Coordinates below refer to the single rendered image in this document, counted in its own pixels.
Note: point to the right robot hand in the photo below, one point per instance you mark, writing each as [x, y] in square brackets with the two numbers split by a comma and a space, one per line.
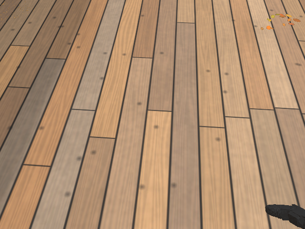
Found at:
[293, 213]

